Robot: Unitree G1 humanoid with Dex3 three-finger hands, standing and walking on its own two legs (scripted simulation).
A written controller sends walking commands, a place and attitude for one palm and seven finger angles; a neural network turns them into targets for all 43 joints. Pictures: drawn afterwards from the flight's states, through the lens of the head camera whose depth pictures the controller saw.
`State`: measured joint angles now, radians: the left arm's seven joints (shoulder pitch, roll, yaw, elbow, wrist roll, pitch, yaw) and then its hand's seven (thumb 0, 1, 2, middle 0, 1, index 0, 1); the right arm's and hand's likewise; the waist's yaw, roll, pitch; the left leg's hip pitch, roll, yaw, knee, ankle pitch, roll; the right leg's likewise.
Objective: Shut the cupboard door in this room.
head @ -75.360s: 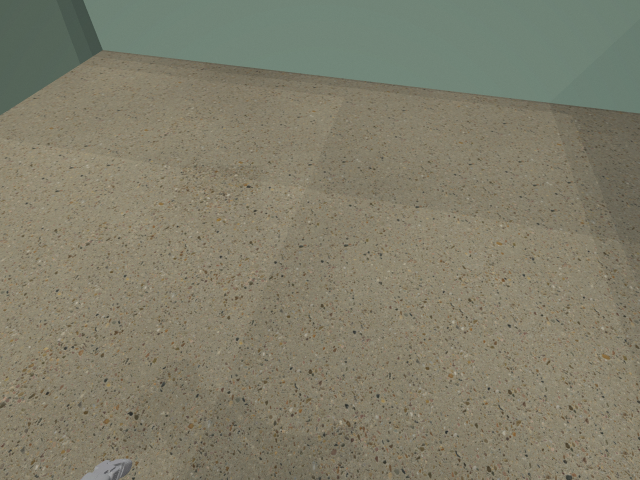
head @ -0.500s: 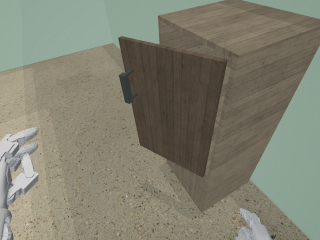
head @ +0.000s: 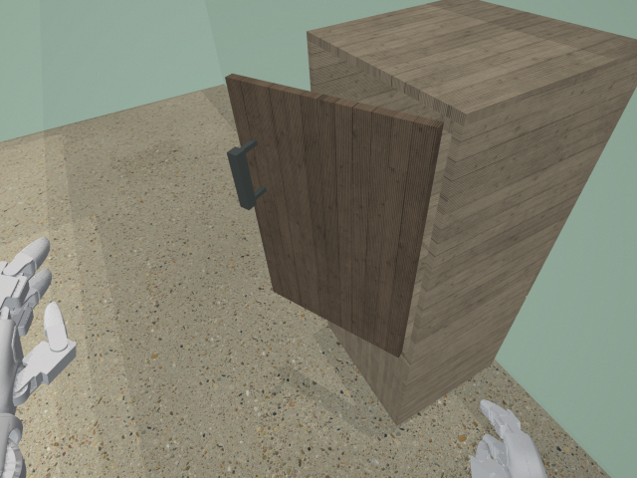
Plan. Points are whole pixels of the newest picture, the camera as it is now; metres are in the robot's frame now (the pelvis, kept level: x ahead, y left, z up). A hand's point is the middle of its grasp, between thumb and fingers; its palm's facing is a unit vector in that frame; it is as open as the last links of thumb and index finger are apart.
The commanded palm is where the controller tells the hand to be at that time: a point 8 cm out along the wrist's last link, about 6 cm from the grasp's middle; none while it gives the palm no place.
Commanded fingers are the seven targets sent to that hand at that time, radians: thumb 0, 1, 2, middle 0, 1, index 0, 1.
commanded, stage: step back with the hand held close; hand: left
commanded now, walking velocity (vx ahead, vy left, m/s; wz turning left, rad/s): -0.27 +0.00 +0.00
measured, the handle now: (249, 174) +0.62 +0.21 +0.06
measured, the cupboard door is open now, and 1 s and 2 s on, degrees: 27 27 27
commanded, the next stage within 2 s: stop stepping back and stand still in 1.06 s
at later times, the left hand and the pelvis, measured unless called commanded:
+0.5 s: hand out of the picture +0.15 +0.31 +0.16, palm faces +0.37 -0.78 -0.50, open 7.4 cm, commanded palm +0.08 +0.34 +0.17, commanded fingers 0.00 0.90 0.90 -0.20 -0.30 -0.20 -0.30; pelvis -0.06 +0.05 -0.01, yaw -1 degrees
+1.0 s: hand out of the picture +0.00 +0.35 +0.17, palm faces +0.53 -0.75 -0.39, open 7.4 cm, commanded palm -0.10 +0.38 +0.17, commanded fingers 0.00 0.90 0.90 -0.20 -0.30 -0.20 -0.30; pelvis -0.20 +0.06 -0.03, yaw +7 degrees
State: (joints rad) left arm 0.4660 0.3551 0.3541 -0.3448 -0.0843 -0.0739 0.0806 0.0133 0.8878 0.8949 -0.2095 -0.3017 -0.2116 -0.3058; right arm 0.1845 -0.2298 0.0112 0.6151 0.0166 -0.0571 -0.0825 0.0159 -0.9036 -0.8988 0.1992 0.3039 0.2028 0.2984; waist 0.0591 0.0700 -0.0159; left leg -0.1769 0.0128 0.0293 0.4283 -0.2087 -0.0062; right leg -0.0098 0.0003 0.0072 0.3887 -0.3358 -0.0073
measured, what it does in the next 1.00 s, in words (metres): walks backwards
